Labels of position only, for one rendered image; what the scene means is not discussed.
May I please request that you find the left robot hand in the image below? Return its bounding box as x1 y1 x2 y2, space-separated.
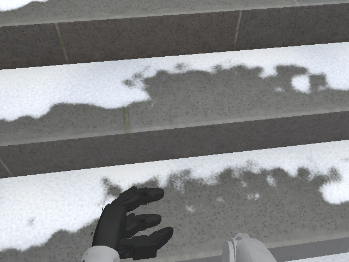
91 186 173 260

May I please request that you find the robot left forearm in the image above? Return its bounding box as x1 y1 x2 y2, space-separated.
81 246 120 262

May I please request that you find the robot right thigh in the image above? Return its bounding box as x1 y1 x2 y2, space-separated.
222 237 277 262

